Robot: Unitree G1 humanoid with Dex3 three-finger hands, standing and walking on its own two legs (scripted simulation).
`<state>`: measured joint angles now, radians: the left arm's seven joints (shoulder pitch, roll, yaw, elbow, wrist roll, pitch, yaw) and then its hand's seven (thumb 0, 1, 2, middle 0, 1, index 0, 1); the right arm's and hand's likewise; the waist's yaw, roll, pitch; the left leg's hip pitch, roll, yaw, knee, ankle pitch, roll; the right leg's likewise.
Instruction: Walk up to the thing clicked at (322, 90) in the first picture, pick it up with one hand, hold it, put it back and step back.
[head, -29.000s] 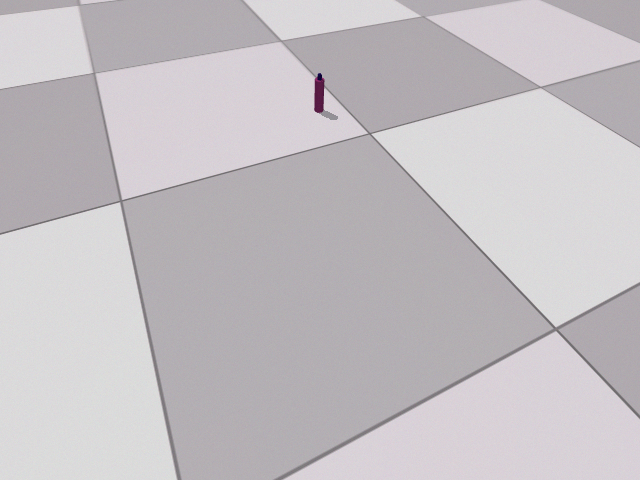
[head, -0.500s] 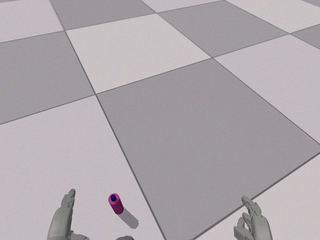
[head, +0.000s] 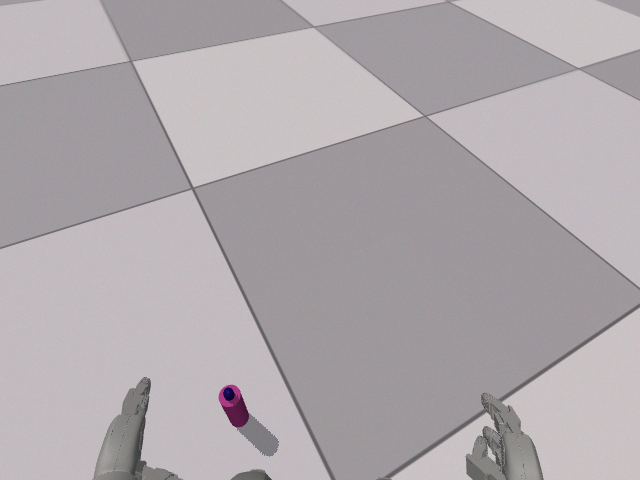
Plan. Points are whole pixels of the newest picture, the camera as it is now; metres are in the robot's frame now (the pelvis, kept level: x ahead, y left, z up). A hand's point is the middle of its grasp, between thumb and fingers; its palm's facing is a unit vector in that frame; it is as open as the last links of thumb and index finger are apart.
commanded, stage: home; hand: left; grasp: from the side
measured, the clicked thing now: (234, 405) +0.38 +0.22 -0.61
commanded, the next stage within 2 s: stand in 0.06 s
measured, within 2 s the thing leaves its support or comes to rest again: neither
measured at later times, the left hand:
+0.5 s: hand (171, 452) +0.17 +0.19 -0.08, palm faces +0.00 -0.95 -0.32, open 12.1 cm
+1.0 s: hand out of the picture +0.06 +0.25 -0.11, palm faces +0.00 -0.94 -0.34, open 7.4 cm
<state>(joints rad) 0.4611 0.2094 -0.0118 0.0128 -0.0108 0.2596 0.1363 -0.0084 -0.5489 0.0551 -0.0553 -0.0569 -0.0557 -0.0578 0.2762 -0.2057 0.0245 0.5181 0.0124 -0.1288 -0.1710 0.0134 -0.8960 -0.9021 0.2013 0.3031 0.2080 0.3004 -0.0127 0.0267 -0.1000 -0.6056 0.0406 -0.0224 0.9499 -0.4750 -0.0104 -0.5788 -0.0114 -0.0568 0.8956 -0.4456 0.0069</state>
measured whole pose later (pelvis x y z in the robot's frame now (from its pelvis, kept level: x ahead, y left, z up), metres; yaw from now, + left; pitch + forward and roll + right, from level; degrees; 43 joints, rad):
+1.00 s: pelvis +0.00 +0.01 +0.05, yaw +0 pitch -3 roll +0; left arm 0.19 0.32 0.00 1.05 0.02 0.00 0.03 0.01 0.89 0.90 -0.20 -0.30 -0.20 -0.30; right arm 0.18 -0.30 -0.02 1.07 -0.03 0.00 -0.01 0.01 -0.90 -0.90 0.20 0.30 0.21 0.30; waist 0.02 -0.01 0.04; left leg -0.16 -0.01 0.02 0.45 -0.25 0.01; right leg -0.16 -0.05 -0.03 0.46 -0.24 0.03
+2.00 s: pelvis +0.01 +0.00 +0.06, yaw -1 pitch -2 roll +0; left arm 0.10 0.32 0.01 1.17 0.01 -0.02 0.01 0.01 0.90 0.90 -0.20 -0.30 -0.21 -0.30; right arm 0.12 -0.33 -0.01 1.16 -0.02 -0.01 0.00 0.01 -0.90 -0.90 0.20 0.30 0.21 0.30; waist 0.00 0.01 0.05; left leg -0.09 0.02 0.02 0.31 -0.18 -0.01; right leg -0.11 -0.02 -0.03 0.33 -0.18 0.01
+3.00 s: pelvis -0.04 +0.02 +0.04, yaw -1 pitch -1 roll +1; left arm 0.04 0.40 0.05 0.95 0.02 0.03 0.01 0.01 0.90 0.90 -0.21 -0.30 -0.21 -0.30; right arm 0.08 -0.40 -0.07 0.98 0.00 0.05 0.02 0.00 -0.90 -0.90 0.20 0.30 0.21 0.30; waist -0.01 -0.03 0.16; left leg -0.34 -0.04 -0.02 0.82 -0.46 0.05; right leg -0.34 -0.06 0.00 0.62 -0.26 0.01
